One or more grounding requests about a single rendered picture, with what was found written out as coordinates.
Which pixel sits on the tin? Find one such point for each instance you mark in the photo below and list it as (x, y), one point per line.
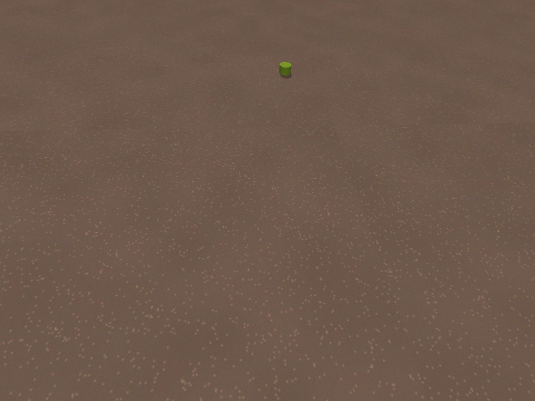
(285, 68)

